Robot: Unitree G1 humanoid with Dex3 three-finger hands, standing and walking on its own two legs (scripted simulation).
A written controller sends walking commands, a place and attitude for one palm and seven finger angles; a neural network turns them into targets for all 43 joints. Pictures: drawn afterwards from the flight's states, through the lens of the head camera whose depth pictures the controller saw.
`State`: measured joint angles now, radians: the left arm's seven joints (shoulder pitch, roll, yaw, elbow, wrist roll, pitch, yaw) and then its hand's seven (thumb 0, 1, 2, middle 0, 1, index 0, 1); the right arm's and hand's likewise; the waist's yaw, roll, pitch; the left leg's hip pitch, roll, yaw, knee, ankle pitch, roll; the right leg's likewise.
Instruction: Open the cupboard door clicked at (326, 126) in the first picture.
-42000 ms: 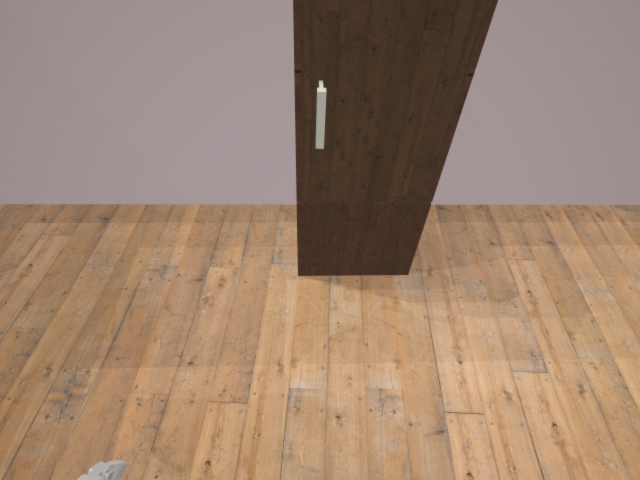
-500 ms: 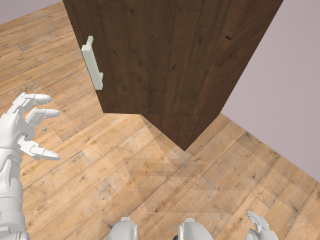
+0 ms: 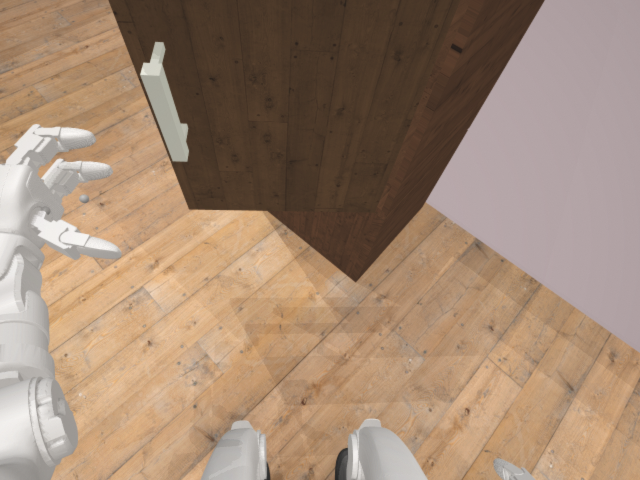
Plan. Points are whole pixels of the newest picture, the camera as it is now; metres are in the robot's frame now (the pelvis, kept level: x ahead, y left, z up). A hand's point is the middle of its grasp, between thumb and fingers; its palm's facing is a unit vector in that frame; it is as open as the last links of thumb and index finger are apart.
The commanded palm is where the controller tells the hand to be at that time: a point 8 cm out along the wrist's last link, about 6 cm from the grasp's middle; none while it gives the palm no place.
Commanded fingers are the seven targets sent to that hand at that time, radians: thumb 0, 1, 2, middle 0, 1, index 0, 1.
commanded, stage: move the hooked fingers beside the handle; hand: left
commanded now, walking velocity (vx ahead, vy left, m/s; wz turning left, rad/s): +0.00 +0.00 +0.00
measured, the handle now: (170, 106) +0.59 +0.20 +0.04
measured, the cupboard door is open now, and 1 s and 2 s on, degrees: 43 43 43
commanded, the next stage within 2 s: slide the fingers in behind the handle in 1.44 s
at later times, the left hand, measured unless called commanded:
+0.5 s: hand (109, 144) +0.51 +0.26 +0.06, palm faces +0.02 -1.00 -0.02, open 14.0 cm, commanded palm +0.50 +0.30 +0.05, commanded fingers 0.00 -0.50 0.30 -0.30 -1.20 -0.30 -1.20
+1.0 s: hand (103, 133) +0.53 +0.28 +0.05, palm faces +0.04 -1.00 -0.02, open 14.0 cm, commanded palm +0.52 +0.31 +0.05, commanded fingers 0.00 -0.50 0.30 -0.30 -1.20 -0.30 -1.20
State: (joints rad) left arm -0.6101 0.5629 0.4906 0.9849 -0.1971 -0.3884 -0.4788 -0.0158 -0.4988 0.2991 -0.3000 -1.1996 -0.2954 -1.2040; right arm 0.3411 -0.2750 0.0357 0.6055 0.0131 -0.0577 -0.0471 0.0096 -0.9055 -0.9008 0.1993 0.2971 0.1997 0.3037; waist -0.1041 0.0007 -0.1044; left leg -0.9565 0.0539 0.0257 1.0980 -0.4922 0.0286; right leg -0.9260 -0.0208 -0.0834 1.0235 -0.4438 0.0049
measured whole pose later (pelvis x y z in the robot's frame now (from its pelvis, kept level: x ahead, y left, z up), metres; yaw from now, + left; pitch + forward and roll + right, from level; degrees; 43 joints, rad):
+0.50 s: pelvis +0.00 +0.00 -0.01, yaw -1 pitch +25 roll -4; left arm -0.90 0.73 0.54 1.21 -0.10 -0.36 -0.46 -0.02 -0.50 0.30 -0.30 -1.20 -0.30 -1.20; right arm 0.38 -0.28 0.06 0.62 0.00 0.05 -0.04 0.01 -0.91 -0.90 0.20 0.30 0.20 0.30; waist -0.19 0.01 -0.09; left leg -1.09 0.07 0.02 1.16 -0.51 0.03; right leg -1.05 0.00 -0.09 1.06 -0.44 0.00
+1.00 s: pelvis +0.00 +0.00 -0.02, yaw -2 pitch +27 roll -6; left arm -0.95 0.80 0.59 1.20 -0.06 -0.35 -0.45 -0.02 -0.50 0.30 -0.30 -1.20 -0.30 -1.20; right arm 0.39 -0.27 0.08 0.59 -0.02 0.08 -0.02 0.00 -0.91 -0.90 0.20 0.30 0.20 0.30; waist -0.22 0.01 -0.09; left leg -1.15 0.09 0.00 1.19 -0.52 0.03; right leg -1.09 0.01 -0.10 1.06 -0.44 0.01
